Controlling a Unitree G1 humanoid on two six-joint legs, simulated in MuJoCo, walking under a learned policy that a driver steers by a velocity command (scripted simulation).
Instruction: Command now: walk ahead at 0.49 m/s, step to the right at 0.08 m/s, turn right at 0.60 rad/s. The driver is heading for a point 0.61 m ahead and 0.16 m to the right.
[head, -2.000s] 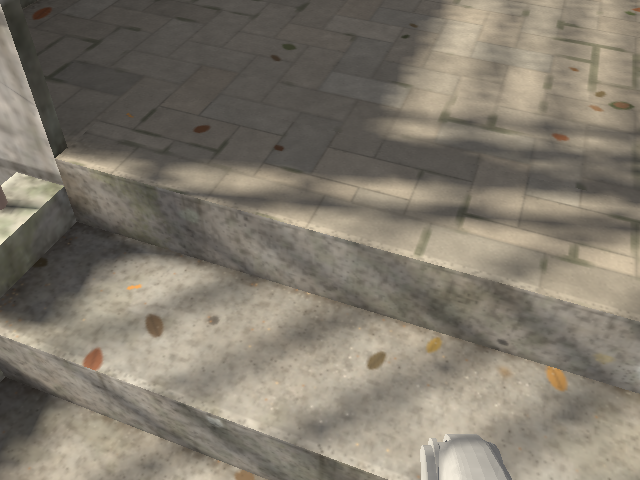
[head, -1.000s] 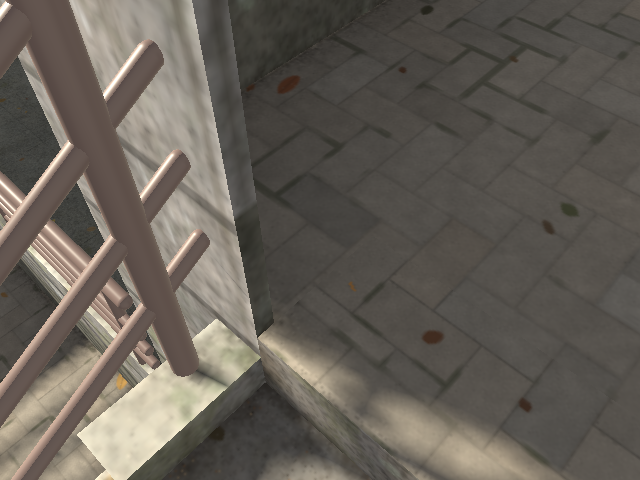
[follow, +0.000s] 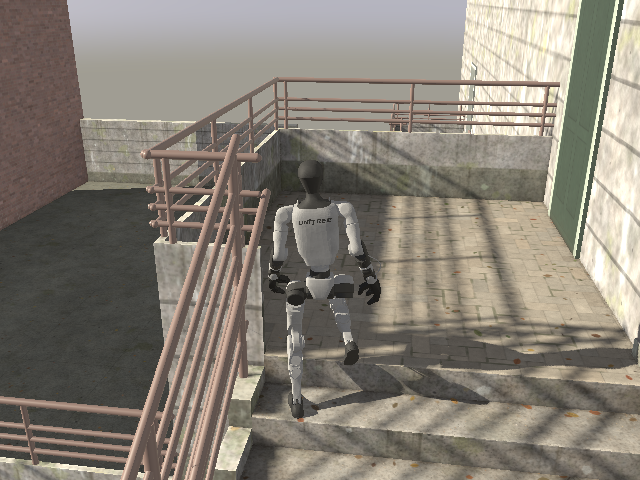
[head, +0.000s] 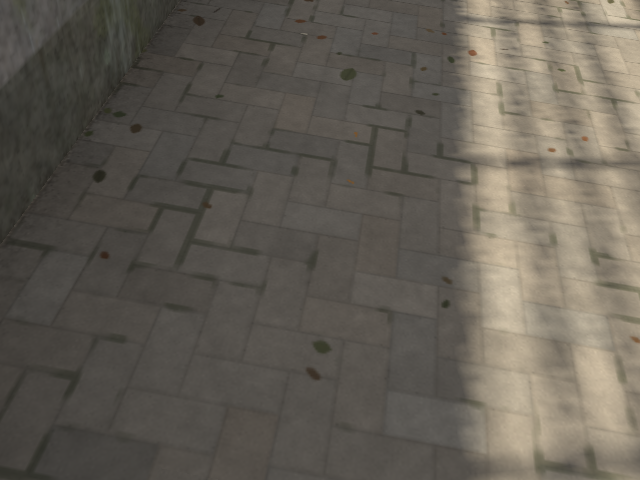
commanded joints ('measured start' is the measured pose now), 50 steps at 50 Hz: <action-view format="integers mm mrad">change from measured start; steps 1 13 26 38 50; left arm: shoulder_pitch -193 -376 97 364 61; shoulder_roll -30 -9 93 165 103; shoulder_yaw -29 -121 -73 -16 2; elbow -133 -118 309 307 110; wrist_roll -4 4 27 -21 -42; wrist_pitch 30 44 -119 -185 -101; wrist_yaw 26 -74 -67 -13 47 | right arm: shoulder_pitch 15 -16 -236 -664 -332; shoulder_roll -134 -168 -31 -37 -14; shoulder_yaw -23 43 50 51 29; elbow -31 109 -133 -233 -68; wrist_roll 15 -53 -48 -15 38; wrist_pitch -29 -40 -14 14 -27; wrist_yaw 3 114 76 132 42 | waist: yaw -13 59 -123 89 24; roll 196 304 140 8 87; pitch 172 -16 -41 84 -20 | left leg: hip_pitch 46 -61 -929 -521 -44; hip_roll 287 290 -94 -57 144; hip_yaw -155 89 -372 -65 -293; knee -324 -587 1490 203 -273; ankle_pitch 219 661 313 436 935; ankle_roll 113 222 150 -5 289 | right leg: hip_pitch -310 -22 483 804 417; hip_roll -51 -126 -203 -210 -156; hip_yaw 11 -299 553 175 -14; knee -33 -465 -1603 -1832 -870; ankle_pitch -25 -219 56 627 -110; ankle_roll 3 -136 -167 -84 88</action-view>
